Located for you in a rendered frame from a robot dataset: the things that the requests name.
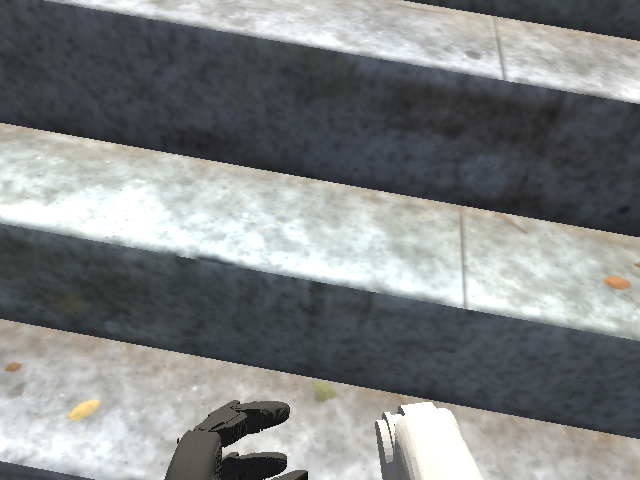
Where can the left robot hand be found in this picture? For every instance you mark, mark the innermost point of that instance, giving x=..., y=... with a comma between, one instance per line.
x=198, y=455

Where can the right robot thigh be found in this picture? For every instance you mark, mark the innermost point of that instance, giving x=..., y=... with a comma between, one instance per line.
x=422, y=443

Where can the right robot shin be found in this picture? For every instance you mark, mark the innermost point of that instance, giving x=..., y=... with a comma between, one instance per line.
x=449, y=413

